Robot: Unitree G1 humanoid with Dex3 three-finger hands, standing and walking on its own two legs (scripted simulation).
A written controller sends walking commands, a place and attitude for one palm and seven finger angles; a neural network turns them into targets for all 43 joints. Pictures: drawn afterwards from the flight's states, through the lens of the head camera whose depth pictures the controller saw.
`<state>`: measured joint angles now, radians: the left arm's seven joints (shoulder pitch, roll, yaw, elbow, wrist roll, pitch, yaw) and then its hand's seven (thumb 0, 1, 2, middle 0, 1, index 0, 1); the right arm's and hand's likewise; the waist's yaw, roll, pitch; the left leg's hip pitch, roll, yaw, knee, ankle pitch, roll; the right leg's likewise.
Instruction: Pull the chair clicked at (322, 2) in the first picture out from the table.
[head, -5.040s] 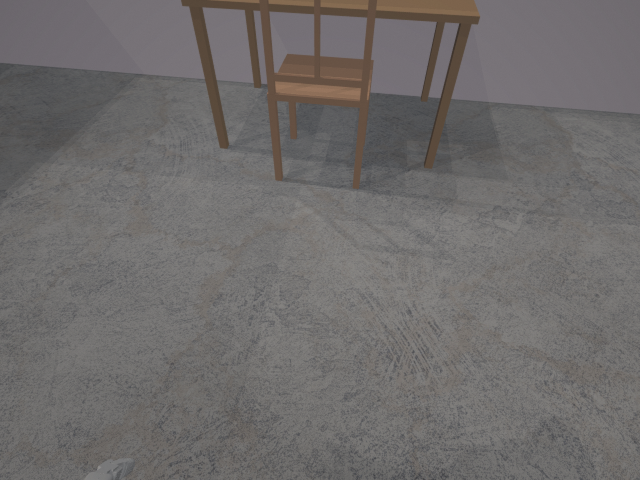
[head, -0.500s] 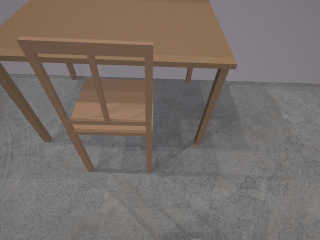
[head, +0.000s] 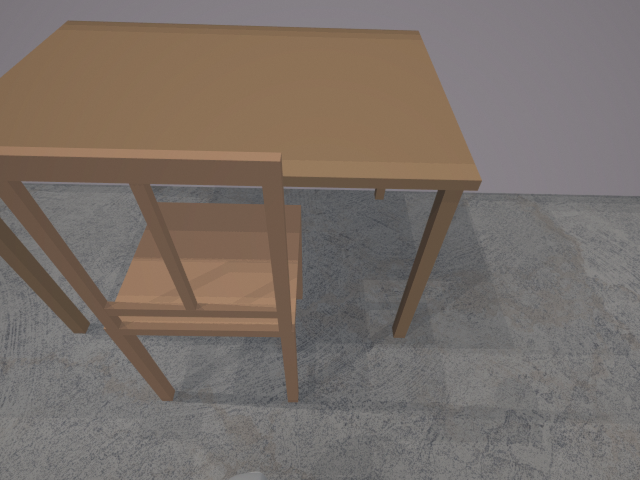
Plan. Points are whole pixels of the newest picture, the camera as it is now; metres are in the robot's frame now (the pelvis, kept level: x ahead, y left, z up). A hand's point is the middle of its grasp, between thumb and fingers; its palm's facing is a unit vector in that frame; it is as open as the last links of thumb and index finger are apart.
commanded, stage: come to a stop and stand still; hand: left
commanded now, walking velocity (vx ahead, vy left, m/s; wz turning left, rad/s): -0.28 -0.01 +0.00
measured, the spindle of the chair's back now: (169, 254) +0.47 +0.29 -0.06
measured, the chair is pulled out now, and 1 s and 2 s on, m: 0.00 0.00 0.00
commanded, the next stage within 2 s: look again from close up in 1.46 s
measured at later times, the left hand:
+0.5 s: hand out of the picture +0.05 +0.19 -0.18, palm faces -0.01 -0.96 -0.28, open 7.3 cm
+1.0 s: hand out of the picture -0.01 +0.18 -0.16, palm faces +0.06 -0.97 -0.25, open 7.3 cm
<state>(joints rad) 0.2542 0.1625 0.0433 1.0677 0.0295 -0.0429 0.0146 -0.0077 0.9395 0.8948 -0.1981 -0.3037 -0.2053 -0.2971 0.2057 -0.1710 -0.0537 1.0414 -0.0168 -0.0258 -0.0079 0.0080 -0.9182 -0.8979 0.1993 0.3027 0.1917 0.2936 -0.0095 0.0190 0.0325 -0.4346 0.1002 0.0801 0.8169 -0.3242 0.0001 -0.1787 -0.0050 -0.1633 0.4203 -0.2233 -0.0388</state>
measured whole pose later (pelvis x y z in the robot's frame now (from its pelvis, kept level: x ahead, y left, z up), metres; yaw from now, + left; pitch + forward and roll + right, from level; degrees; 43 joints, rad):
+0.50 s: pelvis +0.01 -0.01 -0.01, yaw -3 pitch -1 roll +1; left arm 0.22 0.21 0.06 1.03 0.02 0.05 0.03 0.00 0.91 0.90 -0.19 -0.30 -0.20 -0.30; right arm 0.14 -0.18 -0.06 1.04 -0.02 0.03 -0.04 0.00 -0.91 -0.90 0.21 0.30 0.20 0.29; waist 0.00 0.01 0.10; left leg -0.32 0.08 0.14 0.49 -0.16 -0.01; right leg -0.29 -0.05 -0.02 0.70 -0.40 0.02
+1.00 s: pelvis +0.00 -0.01 +0.00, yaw -1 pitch +1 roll +2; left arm 0.30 0.16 0.04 1.06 0.03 0.01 0.03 0.00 0.91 0.89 -0.20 -0.30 -0.21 -0.30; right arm 0.24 -0.22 -0.05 1.05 -0.01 0.04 -0.01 0.01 -0.91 -0.90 0.20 0.30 0.19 0.29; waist 0.04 0.01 0.05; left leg -0.24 0.02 0.04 0.57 -0.31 -0.03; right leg -0.22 -0.09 -0.04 0.44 -0.23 0.02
